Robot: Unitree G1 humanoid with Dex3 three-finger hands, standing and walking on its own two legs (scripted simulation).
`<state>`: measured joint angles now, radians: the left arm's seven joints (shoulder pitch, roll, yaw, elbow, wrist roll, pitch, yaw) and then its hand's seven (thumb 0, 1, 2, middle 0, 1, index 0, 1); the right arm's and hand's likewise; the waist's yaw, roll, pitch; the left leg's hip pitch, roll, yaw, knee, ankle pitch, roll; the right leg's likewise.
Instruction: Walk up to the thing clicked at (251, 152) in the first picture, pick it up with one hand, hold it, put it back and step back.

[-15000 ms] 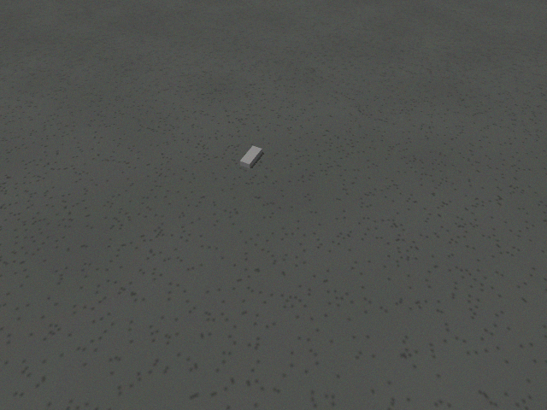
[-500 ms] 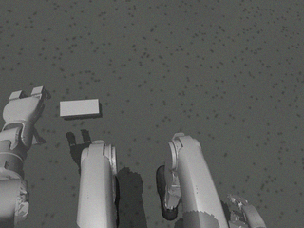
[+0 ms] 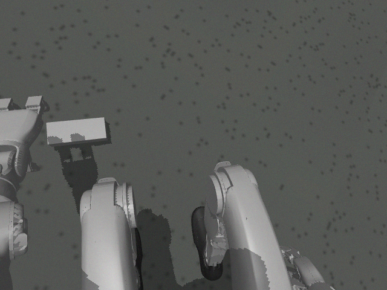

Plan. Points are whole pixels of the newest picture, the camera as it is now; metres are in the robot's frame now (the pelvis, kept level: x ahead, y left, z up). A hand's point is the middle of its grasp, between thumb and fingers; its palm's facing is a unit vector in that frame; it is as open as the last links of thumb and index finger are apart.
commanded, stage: rise first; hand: left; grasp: from above
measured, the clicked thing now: (78, 131) +0.48 +0.24 -0.33
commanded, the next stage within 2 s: none
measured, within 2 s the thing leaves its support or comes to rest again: neither
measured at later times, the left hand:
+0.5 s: hand (37, 138) +0.43 +0.30 -0.20, palm faces -0.46 -0.07 -0.88, open 14.0 cm
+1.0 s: hand (41, 133) +0.45 +0.29 -0.21, palm faces -0.46 -0.07 -0.89, open 13.9 cm
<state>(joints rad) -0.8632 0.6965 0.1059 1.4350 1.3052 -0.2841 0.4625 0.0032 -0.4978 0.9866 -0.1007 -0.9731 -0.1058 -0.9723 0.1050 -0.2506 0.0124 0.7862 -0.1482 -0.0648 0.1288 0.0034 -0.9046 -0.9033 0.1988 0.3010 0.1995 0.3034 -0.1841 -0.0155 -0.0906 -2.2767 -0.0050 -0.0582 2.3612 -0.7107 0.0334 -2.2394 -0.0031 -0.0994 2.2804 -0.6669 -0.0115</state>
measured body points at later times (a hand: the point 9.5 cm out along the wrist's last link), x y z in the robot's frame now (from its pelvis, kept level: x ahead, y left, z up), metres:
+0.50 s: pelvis +0.00 +0.00 -0.01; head +0.26 +0.07 +0.36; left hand +0.45 +0.30 -0.15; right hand +0.06 -0.28 -0.12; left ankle +0.07 +0.11 -0.31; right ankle +0.10 -0.11 -0.31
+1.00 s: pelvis +0.00 +0.00 -0.02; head +0.25 +0.07 +0.34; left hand +0.47 +0.29 -0.16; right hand +0.04 -0.28 -0.12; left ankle +0.07 +0.11 -0.31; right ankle +0.10 -0.11 -0.31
